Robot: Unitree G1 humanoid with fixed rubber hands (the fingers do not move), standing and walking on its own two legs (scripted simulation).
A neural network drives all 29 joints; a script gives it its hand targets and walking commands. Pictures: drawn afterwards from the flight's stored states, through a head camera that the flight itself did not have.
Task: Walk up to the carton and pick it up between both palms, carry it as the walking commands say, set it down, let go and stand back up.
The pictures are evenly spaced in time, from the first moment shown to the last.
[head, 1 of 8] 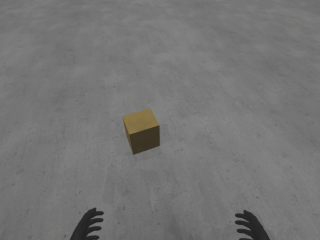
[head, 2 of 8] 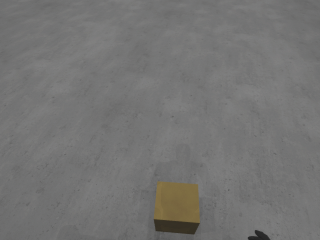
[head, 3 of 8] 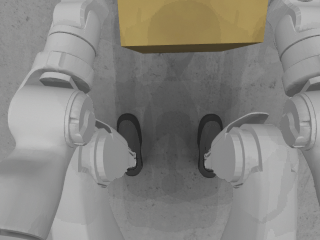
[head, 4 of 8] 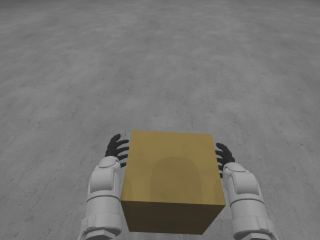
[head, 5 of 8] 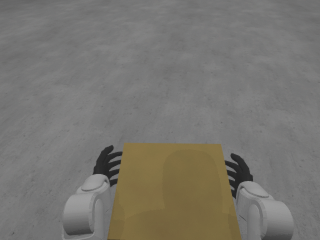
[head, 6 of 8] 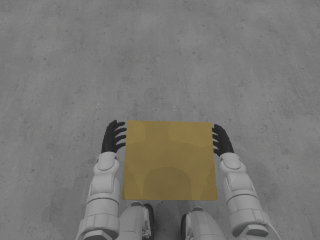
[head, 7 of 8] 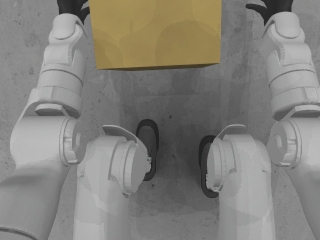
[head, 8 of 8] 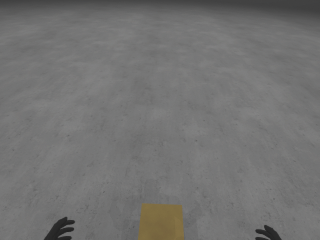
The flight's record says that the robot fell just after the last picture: no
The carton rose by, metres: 0.69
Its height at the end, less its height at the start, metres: +0.00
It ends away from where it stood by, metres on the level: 2.38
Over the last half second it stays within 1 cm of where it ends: yes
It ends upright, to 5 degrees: yes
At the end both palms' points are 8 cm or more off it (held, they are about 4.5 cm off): yes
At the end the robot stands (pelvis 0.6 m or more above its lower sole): yes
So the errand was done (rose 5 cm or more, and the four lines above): yes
